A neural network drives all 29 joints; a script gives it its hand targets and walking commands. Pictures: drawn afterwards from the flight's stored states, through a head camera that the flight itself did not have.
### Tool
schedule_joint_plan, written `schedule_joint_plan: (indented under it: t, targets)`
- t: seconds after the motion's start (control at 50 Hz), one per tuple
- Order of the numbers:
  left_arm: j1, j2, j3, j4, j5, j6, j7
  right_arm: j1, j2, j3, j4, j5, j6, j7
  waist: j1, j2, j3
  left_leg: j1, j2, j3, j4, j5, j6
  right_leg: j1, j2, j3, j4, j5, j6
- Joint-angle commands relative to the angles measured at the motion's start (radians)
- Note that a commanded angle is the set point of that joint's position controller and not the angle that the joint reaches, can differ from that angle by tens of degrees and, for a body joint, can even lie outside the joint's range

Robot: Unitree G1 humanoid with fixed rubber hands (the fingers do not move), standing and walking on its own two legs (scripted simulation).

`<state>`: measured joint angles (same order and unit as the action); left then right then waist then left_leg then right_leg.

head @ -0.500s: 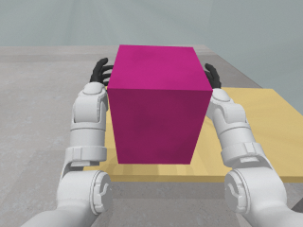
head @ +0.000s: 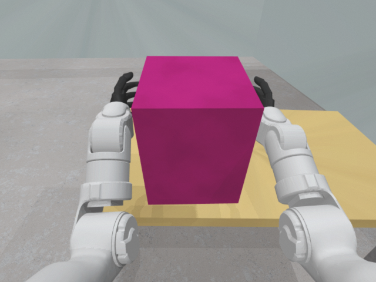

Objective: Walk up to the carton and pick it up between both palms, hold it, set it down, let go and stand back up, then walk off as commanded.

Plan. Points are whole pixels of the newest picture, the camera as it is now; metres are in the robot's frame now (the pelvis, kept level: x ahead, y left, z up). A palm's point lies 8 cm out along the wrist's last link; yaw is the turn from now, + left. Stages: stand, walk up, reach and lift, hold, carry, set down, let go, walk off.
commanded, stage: hold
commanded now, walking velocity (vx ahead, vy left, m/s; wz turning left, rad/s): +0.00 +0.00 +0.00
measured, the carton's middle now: (193, 130) +0.38 +0.02 +0.20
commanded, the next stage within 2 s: none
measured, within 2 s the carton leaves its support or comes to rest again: neither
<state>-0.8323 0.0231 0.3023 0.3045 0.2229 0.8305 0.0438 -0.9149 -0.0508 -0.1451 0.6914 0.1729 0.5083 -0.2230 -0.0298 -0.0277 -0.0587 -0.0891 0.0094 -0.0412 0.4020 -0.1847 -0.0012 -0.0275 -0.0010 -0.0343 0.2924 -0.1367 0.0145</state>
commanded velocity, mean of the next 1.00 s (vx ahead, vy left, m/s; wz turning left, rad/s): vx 0.00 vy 0.00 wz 0.00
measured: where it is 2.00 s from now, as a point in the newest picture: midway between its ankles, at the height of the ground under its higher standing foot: outside the picture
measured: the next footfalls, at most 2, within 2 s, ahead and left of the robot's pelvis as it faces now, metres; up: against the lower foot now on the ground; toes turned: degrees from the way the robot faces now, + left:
none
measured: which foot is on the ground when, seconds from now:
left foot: down 0.00-1.00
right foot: down 0.00-1.00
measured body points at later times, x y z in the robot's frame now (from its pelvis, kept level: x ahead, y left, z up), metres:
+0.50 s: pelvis +0.00 +0.00 +0.00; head -0.08 +0.02 +0.44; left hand +0.37 +0.17 +0.26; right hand +0.39 -0.12 +0.26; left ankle +0.03 +0.11 -0.75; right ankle +0.02 -0.13 -0.75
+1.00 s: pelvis +0.00 +0.00 +0.00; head -0.08 +0.02 +0.44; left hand +0.37 +0.17 +0.26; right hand +0.39 -0.12 +0.25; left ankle +0.03 +0.11 -0.75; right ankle +0.02 -0.13 -0.75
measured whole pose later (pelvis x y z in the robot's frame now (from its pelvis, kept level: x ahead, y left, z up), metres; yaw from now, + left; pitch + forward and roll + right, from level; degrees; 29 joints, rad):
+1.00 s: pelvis +0.00 +0.00 +0.00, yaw +0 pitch -7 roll -2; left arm -0.83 0.02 0.30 0.29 0.22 0.85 0.04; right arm -0.92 -0.05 -0.14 0.68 0.18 0.53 -0.23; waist -0.03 -0.03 -0.07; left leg -0.09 0.01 -0.04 0.40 -0.18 0.00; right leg -0.03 0.00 -0.03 0.29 -0.14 0.01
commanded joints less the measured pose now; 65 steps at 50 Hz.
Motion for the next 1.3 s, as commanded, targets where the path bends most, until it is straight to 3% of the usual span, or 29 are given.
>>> schedule_joint_plan:
  t: [0.0,0.02,0.08,0.1,0.2,0.22,0.26,0.3,0.32,0.36,0.38,0.44,0.46,0.54,0.58,0.6,0.68,0.74,0.78,0.84,0.86,0.9,0.96,0.98,1.04,1.06,1.14,1.2,1.28]
  targets:
    - [-0.765,-0.666,-0.478,-0.114,-0.162,-0.077,-0.169,-0.908,0.583,0.385,-0.373,0.210,-0.026,0.100,-0.090,0.092,-0.417,0.008,-0.032,0.012,-0.072,0.182,-0.061,0.190,0.090,0.010,-0.010,0.121,-0.013]
    - [-0.778,-0.674,-0.494,-0.143,-0.175,-0.077,-0.172,-0.885,0.571,0.374,-0.365,0.215,-0.025,0.101,-0.105,0.119,-0.446,0.034,-0.029,0.012,-0.065,0.219,-0.073,0.190,0.089,0.015,-0.007,0.137,-0.017]
    - [-0.765,-0.685,-0.509,-0.157,-0.176,-0.074,-0.167,-0.891,0.568,0.395,-0.389,0.233,-0.026,0.099,-0.102,0.142,-0.477,0.073,-0.029,0.010,-0.048,0.291,-0.087,0.191,0.093,0.012,-0.008,0.164,-0.017]
    - [-0.752,-0.680,-0.493,-0.138,-0.165,-0.072,-0.169,-0.892,0.570,0.391,-0.374,0.231,-0.020,0.095,-0.089,0.118,-0.443,0.049,-0.025,0.007,-0.058,0.271,-0.081,0.195,0.092,0.013,-0.010,0.149,-0.015]
    - [-0.784,-0.684,-0.495,-0.115,-0.170,-0.074,-0.175,-0.896,0.566,0.352,-0.346,0.200,-0.022,0.103,-0.108,0.132,-0.430,0.015,-0.020,0.009,-0.084,0.193,-0.080,0.178,0.092,0.013,-0.006,0.101,-0.020]
    - [-0.794,-0.696,-0.504,-0.147,-0.175,-0.077,-0.172,-0.915,0.588,0.373,-0.380,0.213,-0.028,0.103,-0.095,0.136,-0.443,0.014,-0.027,0.011,-0.073,0.219,-0.078,0.185,0.093,0.015,-0.003,0.124,-0.017]
    - [-0.787,-0.689,-0.506,-0.160,-0.183,-0.080,-0.171,-0.878,0.576,0.365,-0.366,0.212,-0.019,0.100,-0.115,0.126,-0.442,0.026,-0.024,0.010,-0.065,0.249,-0.082,0.190,0.093,0.012,-0.003,0.148,-0.016]
    - [-0.770,-0.683,-0.506,-0.155,-0.179,-0.074,-0.173,-0.897,0.576,0.386,-0.394,0.221,-0.023,0.098,-0.103,0.115,-0.462,0.057,-0.024,0.008,-0.060,0.283,-0.080,0.184,0.096,0.016,-0.006,0.144,-0.014]
    - [-0.764,-0.690,-0.526,-0.180,-0.191,-0.073,-0.168,-0.909,0.571,0.391,-0.442,0.227,-0.029,0.097,-0.101,0.141,-0.509,0.063,-0.029,0.015,-0.047,0.306,-0.086,0.202,0.095,0.015,-0.001,0.182,-0.018]
    - [-0.798,-0.692,-0.529,-0.203,-0.194,-0.075,-0.166,-0.874,0.580,0.389,-0.390,0.225,-0.019,0.097,-0.113,0.148,-0.507,0.077,-0.024,0.004,-0.044,0.293,-0.093,0.189,0.096,0.012,0.001,0.151,-0.018]
    - [-0.793,-0.693,-0.529,-0.180,-0.193,-0.071,-0.163,-0.895,0.567,0.391,-0.421,0.232,-0.023,0.099,-0.108,0.146,-0.512,0.070,-0.024,0.007,-0.050,0.293,-0.093,0.188,0.097,0.013,-0.003,0.152,-0.018]
    - [-0.735,-0.640,-0.453,-0.110,-0.140,-0.056,-0.184,-0.840,0.566,0.365,-0.327,0.209,0.002,0.093,-0.096,0.113,-0.358,0.011,-0.038,0.021,-0.077,0.212,-0.068,0.182,0.082,0.016,-0.021,0.131,-0.013]
    - [-0.754,-0.658,-0.477,-0.162,-0.153,-0.059,-0.188,-0.860,0.581,0.382,-0.377,0.214,-0.009,0.094,-0.094,0.113,-0.436,0.019,-0.032,0.020,-0.073,0.227,-0.071,0.224,0.090,0.014,-0.005,0.150,-0.014]
    - [-0.770,-0.688,-0.508,-0.165,-0.180,-0.065,-0.180,-0.883,0.564,0.367,-0.383,0.213,-0.011,0.093,-0.113,0.138,-0.454,0.038,-0.027,0.009,-0.066,0.254,-0.084,0.196,0.089,0.010,-0.004,0.147,-0.015]
    - [-0.767,-0.679,-0.487,-0.132,-0.164,-0.058,-0.185,-0.892,0.563,0.375,-0.378,0.230,-0.009,0.095,-0.096,0.126,-0.428,0.024,-0.028,0.015,-0.071,0.220,-0.077,0.187,0.090,0.016,-0.014,0.116,-0.018]
    - [-0.789,-0.687,-0.499,-0.165,-0.172,-0.063,-0.184,-0.883,0.570,0.372,-0.375,0.220,-0.010,0.096,-0.112,0.130,-0.450,0.036,-0.023,0.008,-0.075,0.239,-0.085,0.198,0.092,0.009,0.000,0.130,-0.016]
    - [-0.756,-0.673,-0.475,-0.131,-0.156,-0.060,-0.183,-0.903,0.568,0.371,-0.380,0.219,-0.010,0.096,-0.093,0.128,-0.430,0.011,-0.023,0.007,-0.078,0.207,-0.074,0.194,0.089,0.016,-0.005,0.126,-0.013]
    - [-0.781,-0.673,-0.501,-0.168,-0.175,-0.067,-0.189,-0.863,0.563,0.362,-0.370,0.211,-0.010,0.095,-0.122,0.142,-0.448,0.006,-0.025,0.009,-0.075,0.206,-0.083,0.216,0.088,0.015,0.003,0.145,-0.017]
    - [-0.769,-0.666,-0.473,-0.112,-0.162,-0.065,-0.188,-0.904,0.572,0.372,-0.379,0.209,-0.010,0.097,-0.093,0.116,-0.429,-0.002,-0.033,0.015,-0.079,0.186,-0.070,0.205,0.087,0.017,-0.007,0.109,-0.016]
    - [-0.777,-0.682,-0.470,-0.103,-0.164,-0.064,-0.188,-0.900,0.564,0.355,-0.344,0.208,-0.010,0.101,-0.099,0.125,-0.404,-0.025,-0.021,0.010,-0.100,0.145,-0.072,0.195,0.094,0.012,-0.003,0.081,-0.017]
    - [-0.777,-0.672,-0.466,-0.106,-0.149,-0.063,-0.188,-0.899,0.564,0.361,-0.342,0.212,-0.011,0.103,-0.093,0.131,-0.422,-0.010,-0.018,0.007,-0.092,0.192,-0.076,0.204,0.095,0.014,0.000,0.100,-0.018]
    - [-0.755,-0.696,-0.490,-0.115,-0.164,-0.060,-0.185,-0.888,0.552,0.359,-0.371,0.215,-0.015,0.102,-0.111,0.146,-0.430,-0.019,-0.020,0.004,-0.091,0.199,-0.085,0.217,0.096,0.012,0.004,0.122,-0.020]
    - [-0.770,-0.658,-0.462,-0.153,-0.146,-0.065,-0.190,-0.874,0.574,0.378,-0.354,0.218,-0.009,0.103,-0.089,0.123,-0.427,-0.013,-0.023,0.008,-0.092,0.197,-0.072,0.229,0.096,0.010,0.012,0.128,-0.015]
    - [-0.786,-0.681,-0.500,-0.173,-0.169,-0.067,-0.188,-0.885,0.575,0.380,-0.387,0.224,-0.014,0.100,-0.104,0.151,-0.458,0.000,-0.026,0.006,-0.077,0.222,-0.082,0.226,0.087,0.018,0.008,0.154,-0.017]
    - [-0.790,-0.667,-0.493,-0.142,-0.171,-0.065,-0.187,-0.884,0.563,0.367,-0.363,0.215,-0.003,0.096,-0.115,0.137,-0.432,0.004,-0.030,0.009,-0.076,0.201,-0.082,0.209,0.085,0.022,-0.005,0.123,-0.019]
    - [-0.766,-0.655,-0.468,-0.142,-0.161,-0.064,-0.190,-0.891,0.584,0.391,-0.396,0.222,-0.006,0.091,-0.085,0.106,-0.449,-0.002,-0.037,0.019,-0.074,0.201,-0.064,0.228,0.082,0.022,-0.004,0.151,-0.014]
    - [-0.763,-0.658,-0.461,-0.123,-0.152,-0.065,-0.192,-0.869,0.578,0.380,-0.346,0.211,0.002,0.091,-0.098,0.110,-0.410,-0.009,-0.033,0.013,-0.088,0.171,-0.063,0.205,0.085,0.018,-0.005,0.119,-0.012]
    - [-0.777,-0.665,-0.483,-0.154,-0.158,-0.059,-0.192,-0.876,0.563,0.369,-0.368,0.222,-0.002,0.094,-0.114,0.155,-0.440,0.006,-0.029,0.007,-0.073,0.214,-0.081,0.210,0.086,0.012,0.004,0.148,-0.014]
    - [-0.784,-0.666,-0.476,-0.157,-0.159,-0.063,-0.193,-0.874,0.570,0.368,-0.352,0.214,0.001,0.094,-0.115,0.128,-0.427,-0.022,-0.028,0.005,-0.089,0.152,-0.069,0.221,0.086,0.013,0.006,0.127,-0.011]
